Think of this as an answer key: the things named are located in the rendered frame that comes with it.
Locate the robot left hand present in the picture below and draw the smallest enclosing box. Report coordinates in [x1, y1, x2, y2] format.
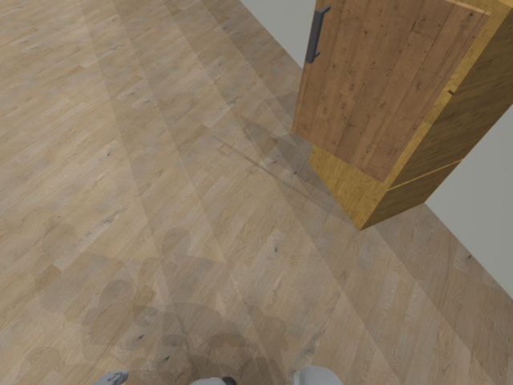
[92, 369, 129, 385]

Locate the robot right thigh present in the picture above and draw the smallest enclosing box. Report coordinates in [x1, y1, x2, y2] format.
[293, 366, 343, 385]

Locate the handle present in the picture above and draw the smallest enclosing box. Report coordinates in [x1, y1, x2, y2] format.
[305, 5, 331, 64]

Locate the cupboard door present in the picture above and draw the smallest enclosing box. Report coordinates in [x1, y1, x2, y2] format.
[291, 0, 491, 183]

